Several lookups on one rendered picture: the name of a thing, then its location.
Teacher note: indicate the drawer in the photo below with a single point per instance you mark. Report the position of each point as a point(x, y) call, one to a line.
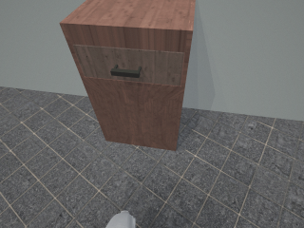
point(157, 66)

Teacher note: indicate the cabinet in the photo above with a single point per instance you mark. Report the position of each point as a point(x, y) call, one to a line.
point(130, 112)

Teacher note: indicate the handle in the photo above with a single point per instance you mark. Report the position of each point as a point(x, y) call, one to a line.
point(125, 72)

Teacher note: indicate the left robot thigh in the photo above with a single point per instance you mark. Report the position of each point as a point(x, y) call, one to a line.
point(122, 220)

